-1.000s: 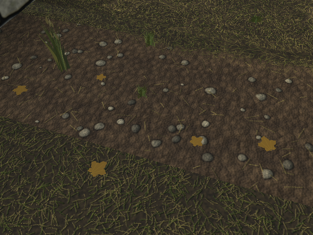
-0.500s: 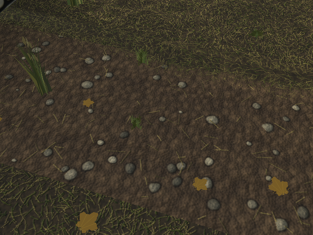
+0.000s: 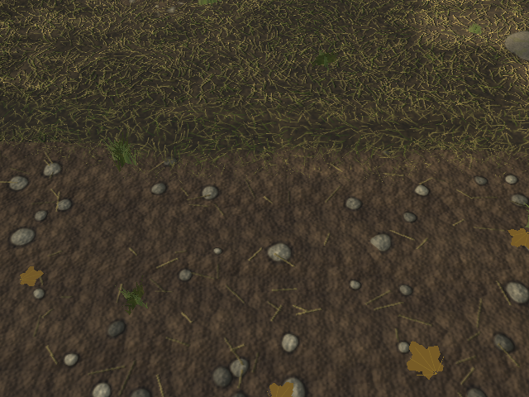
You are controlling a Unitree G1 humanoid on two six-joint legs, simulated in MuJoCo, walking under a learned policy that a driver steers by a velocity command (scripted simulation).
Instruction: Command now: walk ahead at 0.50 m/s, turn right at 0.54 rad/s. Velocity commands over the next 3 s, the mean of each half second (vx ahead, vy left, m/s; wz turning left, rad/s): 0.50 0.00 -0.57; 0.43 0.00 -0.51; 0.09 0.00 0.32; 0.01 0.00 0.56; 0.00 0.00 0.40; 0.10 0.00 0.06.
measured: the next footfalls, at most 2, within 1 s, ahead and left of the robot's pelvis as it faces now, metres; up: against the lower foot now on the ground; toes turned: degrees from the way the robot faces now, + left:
left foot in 0.38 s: +0.41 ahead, +0.11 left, +0.00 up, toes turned -17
right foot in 0.90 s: +0.56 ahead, -0.25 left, +0.00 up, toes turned -34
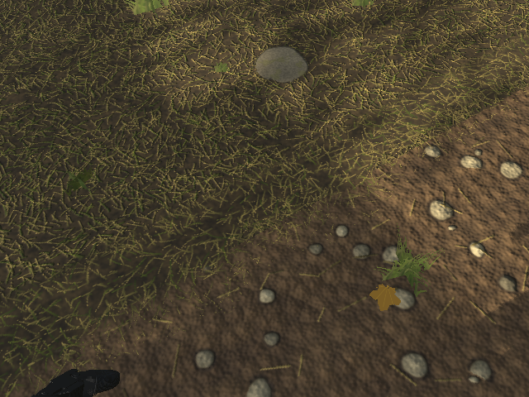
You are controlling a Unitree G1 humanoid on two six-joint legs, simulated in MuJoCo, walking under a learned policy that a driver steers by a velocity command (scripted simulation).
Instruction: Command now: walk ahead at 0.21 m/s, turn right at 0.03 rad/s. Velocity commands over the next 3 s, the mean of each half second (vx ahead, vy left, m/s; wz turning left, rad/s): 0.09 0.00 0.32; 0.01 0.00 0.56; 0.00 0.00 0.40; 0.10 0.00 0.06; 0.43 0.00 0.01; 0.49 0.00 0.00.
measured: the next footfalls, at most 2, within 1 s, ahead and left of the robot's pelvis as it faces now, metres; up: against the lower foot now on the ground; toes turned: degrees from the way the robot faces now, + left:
left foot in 0.42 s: +0.13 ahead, +0.15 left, +0.00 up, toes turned +15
right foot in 0.88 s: +0.23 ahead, -0.06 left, +0.00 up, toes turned +33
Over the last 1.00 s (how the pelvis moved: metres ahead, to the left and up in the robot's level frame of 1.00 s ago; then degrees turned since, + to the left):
0.49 -0.11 0.00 -32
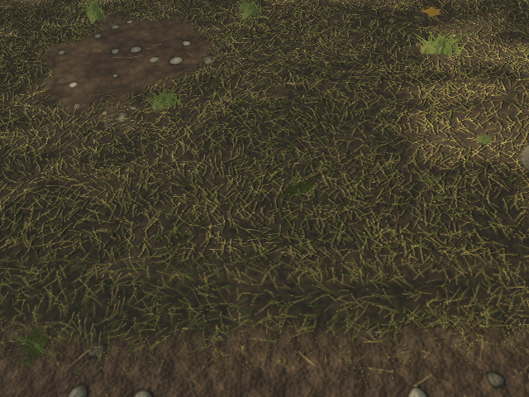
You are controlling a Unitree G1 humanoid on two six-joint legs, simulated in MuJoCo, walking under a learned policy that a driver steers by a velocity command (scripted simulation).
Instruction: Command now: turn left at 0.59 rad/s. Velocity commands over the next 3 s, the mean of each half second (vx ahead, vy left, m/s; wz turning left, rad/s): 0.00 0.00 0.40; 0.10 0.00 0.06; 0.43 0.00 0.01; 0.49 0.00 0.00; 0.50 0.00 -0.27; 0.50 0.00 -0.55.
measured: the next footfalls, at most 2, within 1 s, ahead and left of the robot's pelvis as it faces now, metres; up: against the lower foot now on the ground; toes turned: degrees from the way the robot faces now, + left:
left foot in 0.30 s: +0.01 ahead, +0.15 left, +0.00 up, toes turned +10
right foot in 0.66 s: +0.04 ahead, -0.09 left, +0.00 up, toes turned +11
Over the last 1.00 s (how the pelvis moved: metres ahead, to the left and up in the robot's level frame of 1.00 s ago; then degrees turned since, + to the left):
0.13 0.02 0.01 32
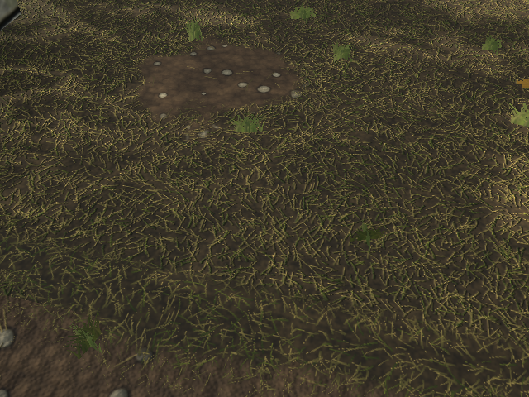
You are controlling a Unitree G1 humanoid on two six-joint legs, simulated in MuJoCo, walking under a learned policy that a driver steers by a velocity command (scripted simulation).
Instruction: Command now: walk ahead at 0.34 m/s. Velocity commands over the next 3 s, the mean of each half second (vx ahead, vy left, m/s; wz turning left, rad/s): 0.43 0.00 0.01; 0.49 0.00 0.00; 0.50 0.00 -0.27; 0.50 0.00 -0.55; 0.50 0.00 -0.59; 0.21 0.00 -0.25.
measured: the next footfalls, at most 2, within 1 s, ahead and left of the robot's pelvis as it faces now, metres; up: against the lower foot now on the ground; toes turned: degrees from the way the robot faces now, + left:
right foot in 0.42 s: +0.37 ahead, -0.14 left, +0.00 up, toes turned -1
left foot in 0.98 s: +0.65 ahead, +0.10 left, +0.00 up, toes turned +2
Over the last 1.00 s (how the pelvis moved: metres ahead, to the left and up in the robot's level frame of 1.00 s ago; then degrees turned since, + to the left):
0.03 0.06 -0.01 11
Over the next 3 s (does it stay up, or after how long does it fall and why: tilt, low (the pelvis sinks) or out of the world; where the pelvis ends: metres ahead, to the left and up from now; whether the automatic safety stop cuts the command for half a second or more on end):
stays up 1.38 -0.40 0.01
